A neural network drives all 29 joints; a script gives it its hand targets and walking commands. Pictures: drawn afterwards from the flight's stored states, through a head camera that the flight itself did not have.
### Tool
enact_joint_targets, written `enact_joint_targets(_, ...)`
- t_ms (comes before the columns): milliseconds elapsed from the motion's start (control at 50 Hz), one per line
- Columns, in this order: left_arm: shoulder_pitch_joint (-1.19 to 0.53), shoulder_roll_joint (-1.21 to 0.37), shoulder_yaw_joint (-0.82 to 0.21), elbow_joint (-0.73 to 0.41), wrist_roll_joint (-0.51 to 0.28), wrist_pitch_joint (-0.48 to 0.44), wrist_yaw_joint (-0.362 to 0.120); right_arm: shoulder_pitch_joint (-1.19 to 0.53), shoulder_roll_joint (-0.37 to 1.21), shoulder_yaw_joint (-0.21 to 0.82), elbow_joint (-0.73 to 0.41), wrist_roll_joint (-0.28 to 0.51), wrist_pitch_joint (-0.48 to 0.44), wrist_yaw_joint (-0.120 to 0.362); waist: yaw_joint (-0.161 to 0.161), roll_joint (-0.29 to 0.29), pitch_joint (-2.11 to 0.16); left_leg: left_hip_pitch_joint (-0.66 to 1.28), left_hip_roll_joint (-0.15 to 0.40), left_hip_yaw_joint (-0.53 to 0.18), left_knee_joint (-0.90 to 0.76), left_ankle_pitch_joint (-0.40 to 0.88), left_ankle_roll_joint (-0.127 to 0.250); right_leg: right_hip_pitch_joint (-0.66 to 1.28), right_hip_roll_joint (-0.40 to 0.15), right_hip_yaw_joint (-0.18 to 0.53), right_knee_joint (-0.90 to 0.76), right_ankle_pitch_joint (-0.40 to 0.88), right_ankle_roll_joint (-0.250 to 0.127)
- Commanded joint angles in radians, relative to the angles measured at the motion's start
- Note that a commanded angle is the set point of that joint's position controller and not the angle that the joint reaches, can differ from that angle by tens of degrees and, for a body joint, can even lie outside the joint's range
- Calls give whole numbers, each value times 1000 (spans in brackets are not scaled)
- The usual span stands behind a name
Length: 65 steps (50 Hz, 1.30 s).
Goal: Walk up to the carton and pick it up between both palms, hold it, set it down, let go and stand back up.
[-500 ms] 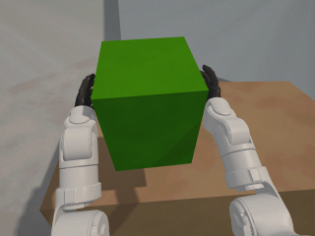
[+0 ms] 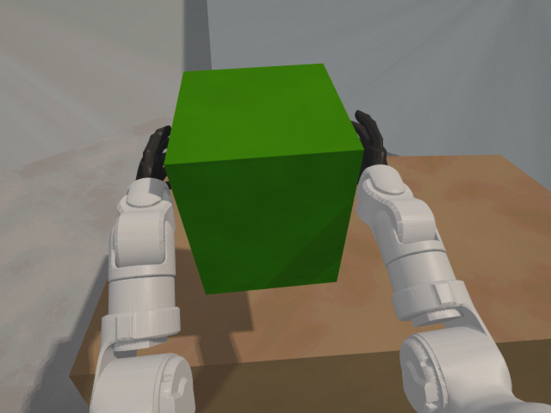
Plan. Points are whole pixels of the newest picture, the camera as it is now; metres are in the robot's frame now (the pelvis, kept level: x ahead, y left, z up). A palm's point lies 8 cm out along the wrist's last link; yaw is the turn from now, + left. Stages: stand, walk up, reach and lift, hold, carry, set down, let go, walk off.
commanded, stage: hold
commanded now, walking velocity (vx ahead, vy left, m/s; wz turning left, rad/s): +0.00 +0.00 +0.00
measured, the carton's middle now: (263, 181) +0.39 +0.03 +0.21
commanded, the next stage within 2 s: none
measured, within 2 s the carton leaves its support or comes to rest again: neither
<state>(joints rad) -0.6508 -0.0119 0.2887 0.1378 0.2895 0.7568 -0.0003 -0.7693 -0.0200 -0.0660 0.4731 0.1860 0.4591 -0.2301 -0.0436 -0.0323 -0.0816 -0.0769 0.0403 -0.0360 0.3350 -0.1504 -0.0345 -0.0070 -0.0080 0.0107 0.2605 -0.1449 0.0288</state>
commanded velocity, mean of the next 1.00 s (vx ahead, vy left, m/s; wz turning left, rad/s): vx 0.00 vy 0.00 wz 0.00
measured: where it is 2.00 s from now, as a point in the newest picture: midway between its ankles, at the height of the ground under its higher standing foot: outside the picture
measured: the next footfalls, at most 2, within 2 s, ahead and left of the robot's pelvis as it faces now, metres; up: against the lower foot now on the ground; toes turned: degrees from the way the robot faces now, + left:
none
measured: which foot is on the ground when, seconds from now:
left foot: down 0.00-1.00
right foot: down 0.00-1.00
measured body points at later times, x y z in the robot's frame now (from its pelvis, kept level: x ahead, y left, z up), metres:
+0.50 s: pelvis +0.00 +0.00 +0.00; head -0.07 +0.02 +0.45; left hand +0.37 +0.17 +0.19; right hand +0.38 -0.12 +0.21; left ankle +0.03 +0.14 -0.75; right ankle +0.01 -0.14 -0.75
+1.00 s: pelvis +0.00 +0.00 +0.00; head -0.06 +0.02 +0.45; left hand +0.36 +0.17 +0.20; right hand +0.38 -0.12 +0.22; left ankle +0.03 +0.14 -0.75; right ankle +0.01 -0.14 -0.75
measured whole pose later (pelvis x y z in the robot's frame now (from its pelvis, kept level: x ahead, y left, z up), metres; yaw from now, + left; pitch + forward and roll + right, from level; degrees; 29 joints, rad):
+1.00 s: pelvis +0.00 +0.00 +0.00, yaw +0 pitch -7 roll -1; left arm -0.62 -0.01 0.27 0.11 0.29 0.78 0.00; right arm -0.74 -0.02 -0.05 0.46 0.20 0.46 -0.23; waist -0.05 -0.03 -0.01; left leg -0.07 0.04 -0.04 0.33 -0.14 -0.03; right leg 0.01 -0.01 0.01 0.26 -0.14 0.03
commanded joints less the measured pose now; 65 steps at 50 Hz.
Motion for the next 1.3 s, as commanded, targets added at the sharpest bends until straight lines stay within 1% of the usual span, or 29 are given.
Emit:
enact_joint_targets(0,-616,-519,-376,-18,-76,-12,-256,-604,475,289,-48,93,7,109,-96,47,-95,46,-82,62,-111,-6,1,91,57,-53,-48,-1,-3)
enact_joint_targets(40,-754,-538,-409,-82,-124,-43,-244,-686,524,283,-110,97,-24,119,-97,78,-200,41,-91,64,-99,5,-1,93,55,-54,-30,22,-1)
enact_joint_targets(80,-817,-587,-496,-186,-210,-91,-205,-762,587,345,-241,107,-69,116,-106,57,-384,118,-94,58,-47,191,-20,129,82,-73,-2,157,13)
enact_joint_targets(100,-842,-629,-565,-271,-259,-112,-186,-762,602,378,-326,134,-83,110,-127,99,-488,173,-97,46,-9,301,-41,135,85,-69,13,245,10)
enact_joint_targets(140,-910,-639,-635,-328,-315,-143,-146,-839,641,419,-450,153,-106,104,-117,112,-618,199,-105,28,34,351,-42,121,93,-73,31,286,16)
enact_joint_targets(180,-872,-624,-667,-382,-326,-144,-124,-755,640,455,-450,165,-101,101,-126,120,-646,241,-100,23,64,434,-49,122,100,-74,36,350,20)
enact_joint_targets(240,-688,-593,-596,-235,-259,-102,-130,-657,583,425,-397,143,-77,90,-114,82,-449,186,-106,32,35,335,-28,120,91,-68,11,312,19)
enact_joint_targets(260,-634,-567,-550,-180,-213,-75,-149,-560,549,404,-272,117,-44,87,-134,75,-328,164,-105,42,10,273,-23,131,80,-66,2,298,25)
enact_joint_targets(320,-596,-521,-406,-13,-95,-34,-212,-545,490,299,-69,60,-6,101,-118,30,-81,45,-101,60,-94,0,4,89,57,-70,-45,20,12)
enact_joint_targets(360,-612,-518,-395,-29,-87,-19,-244,-557,476,281,-38,58,0,108,-112,37,-81,25,-87,61,-108,-32,8,101,52,-54,-39,-2,-1)
enact_joint_targets(380,-620,-516,-379,-30,-90,-21,-246,-605,483,283,-68,73,-8,111,-94,20,-90,27,-81,63,-114,-15,8,102,59,-56,-39,4,-2)
enact_joint_targets(440,-770,-555,-441,-100,-154,-61,-233,-686,526,269,-104,73,-39,120,-117,81,-211,43,-86,62,-95,28,-16,105,56,-60,-26,37,-2)
enact_joint_targets(520,-885,-653,-623,-305,-302,-137,-156,-846,629,404,-442,155,-117,110,-117,106,-606,198,-96,35,24,336,-41,127,93,-73,22,264,11)
enact_joint_targets(580,-842,-644,-697,-410,-342,-153,-114,-741,633,471,-516,168,-117,100,-131,120,-701,271,-101,16,83,489,-57,133,104,-77,42,408,15)
enact_joint_targets(620,-709,-596,-641,-290,-269,-112,-116,-649,590,457,-415,149,-78,86,-129,98,-512,219,-108,19,65,449,-44,137,101,-72,23,408,21)
enact_joint_targets(680,-551,-505,-417,-41,-98,-32,-192,-520,498,349,-117,73,-6,89,-110,20,-115,78,-105,58,-66,86,10,121,61,-59,-33,134,23)
enact_joint_targets(720,-542,-488,-382,-25,-62,-6,-242,-504,458,292,-40,52,16,102,-112,24,-45,58,-87,66,-103,-11,8,105,52,-51,-47,17,-4)
enact_joint_targets(760,-603,-511,-402,-45,-73,-3,-266,-569,462,286,-45,70,13,106,-122,52,-64,43,-83,71,-114,-13,1,102,54,-54,-51,16,-7)
enact_joint_targets(800,-697,-540,-413,-92,-105,-26,-263,-653,502,293,-103,98,-13,117,-102,51,-160,45,-83,71,-109,29,-3,121,64,-57,-38,34,-10)
enact_joint_targets(880,-909,-630,-578,-276,-266,-121,-182,-823,619,361,-351,129,-101,119,-119,96,-498,144,-93,46,-13,244,-33,122,87,-69,11,180,4)
enact_joint_targets(940,-883,-659,-693,-378,-339,-152,-125,-819,637,445,-511,155,-127,107,-130,138,-691,256,-93,18,64,435,-57,110,105,-78,31,328,8)
enact_joint_targets(960,-870,-646,-686,-365,-331,-149,-116,-748,617,429,-445,147,-107,104,-145,147,-631,250,-90,11,64,424,-67,93,106,-72,24,308,1)
enact_joint_targets(1000,-753,-604,-618,-256,-277,-124,-120,-698,587,422,-401,125,-96,99,-123,94,-503,200,-100,27,46,367,-38,113,98,-72,8,307,9)
enact_joint_targets(1020,-668,-579,-561,-191,-214,-97,-133,-599,575,409,-288,113,-66,98,-115,76,-360,167,-100,36,15,293,-23,111,90,-72,2,278,13)
enact_joint_targets(1060,-575,-524,-420,-31,-101,-41,-184,-511,507,322,-84,63,-18,99,-118,42,-116,81,-98,57,-65,80,3,111,63,-61,-32,115,12)
enact_joint_targets(1080,-564,-491,-372,15,-69,-29,-213,-526,489,312,-63,46,-9,104,-103,-6,-47,49,-102,64,-94,4,19,112,57,-66,-49,34,12)
enact_joint_targets(1120,-612,-511,-374,-21,-66,-17,-250,-544,478,285,-8,50,2,116,-107,30,-39,36,-80,77,-123,-39,7,103,56,-56,-44,-21,-9)
enact_joint_targets(1180,-727,-543,-419,-89,-120,-46,-257,-653,518,284,-83,73,-32,120,-109,44,-170,53,-80,71,-107,7,-4,112,63,-62,-36,16,-6)
enact_joint_targets(1280,-890,-622,-598,-311,-277,-135,-160,-814,625,402,-399,148,-120,112,-115,110,-593,218,-96,37,35,367,-38,138,93,-74,24,283,11)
